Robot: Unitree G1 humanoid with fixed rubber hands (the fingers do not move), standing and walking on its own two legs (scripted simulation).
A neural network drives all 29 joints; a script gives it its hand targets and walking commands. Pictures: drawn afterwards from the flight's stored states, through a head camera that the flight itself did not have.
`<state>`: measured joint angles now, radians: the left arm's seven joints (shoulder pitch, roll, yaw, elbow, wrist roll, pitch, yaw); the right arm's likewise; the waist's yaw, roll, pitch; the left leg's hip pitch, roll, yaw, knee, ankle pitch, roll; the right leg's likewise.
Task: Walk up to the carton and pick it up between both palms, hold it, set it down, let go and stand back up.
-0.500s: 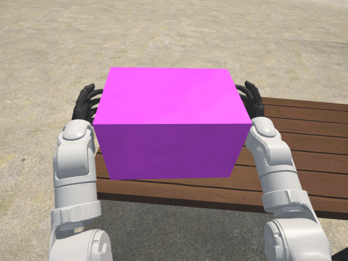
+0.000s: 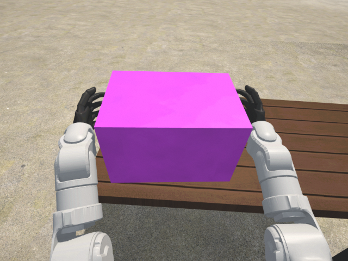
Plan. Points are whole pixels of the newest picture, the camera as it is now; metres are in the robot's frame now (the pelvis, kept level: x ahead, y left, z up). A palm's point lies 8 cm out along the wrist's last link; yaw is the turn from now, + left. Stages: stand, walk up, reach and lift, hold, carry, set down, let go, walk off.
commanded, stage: hold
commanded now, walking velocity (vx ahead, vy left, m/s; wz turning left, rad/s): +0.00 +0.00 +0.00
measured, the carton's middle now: (171, 126) +0.38 +0.00 +0.15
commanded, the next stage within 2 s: set down in 1.82 s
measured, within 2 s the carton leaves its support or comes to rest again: neither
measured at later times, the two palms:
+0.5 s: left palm (85, 123) +0.35 +0.18 +0.19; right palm (253, 119) +0.36 -0.19 +0.19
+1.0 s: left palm (81, 124) +0.34 +0.19 +0.18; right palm (248, 117) +0.36 -0.18 +0.19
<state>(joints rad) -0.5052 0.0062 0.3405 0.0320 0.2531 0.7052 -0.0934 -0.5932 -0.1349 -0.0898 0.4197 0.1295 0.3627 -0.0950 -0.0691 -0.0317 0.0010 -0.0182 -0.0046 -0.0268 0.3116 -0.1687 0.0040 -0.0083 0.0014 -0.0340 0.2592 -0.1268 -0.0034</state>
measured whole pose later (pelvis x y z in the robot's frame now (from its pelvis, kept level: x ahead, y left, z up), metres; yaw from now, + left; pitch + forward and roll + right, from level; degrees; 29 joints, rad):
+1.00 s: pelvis +0.00 +0.00 +0.00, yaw +0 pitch -7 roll -1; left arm -0.52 0.02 0.34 0.02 0.24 0.72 -0.08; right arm -0.63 -0.14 -0.08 0.44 0.16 0.36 -0.10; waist -0.05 -0.03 0.02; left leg -0.03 0.00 -0.03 0.31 -0.16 0.00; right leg -0.02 0.00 -0.03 0.25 -0.12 0.00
